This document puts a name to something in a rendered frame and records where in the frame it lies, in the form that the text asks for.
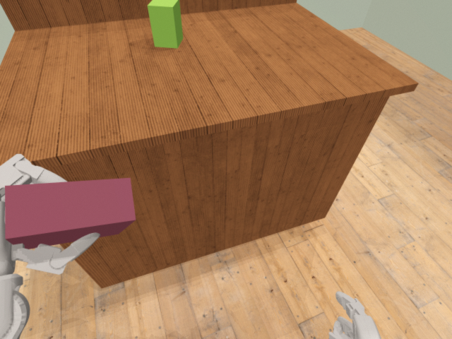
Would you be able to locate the robot left forearm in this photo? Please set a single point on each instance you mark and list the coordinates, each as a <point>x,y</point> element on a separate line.
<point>14,307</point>

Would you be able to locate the sponge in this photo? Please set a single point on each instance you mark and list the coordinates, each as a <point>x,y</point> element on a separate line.
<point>63,212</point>

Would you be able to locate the table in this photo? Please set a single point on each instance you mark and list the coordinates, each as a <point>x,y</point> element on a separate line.
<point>248,129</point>

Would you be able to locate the right robot hand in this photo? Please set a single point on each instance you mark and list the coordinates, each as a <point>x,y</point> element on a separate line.
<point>362,326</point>

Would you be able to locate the left robot hand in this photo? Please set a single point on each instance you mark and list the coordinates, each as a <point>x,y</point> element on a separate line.
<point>17,171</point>

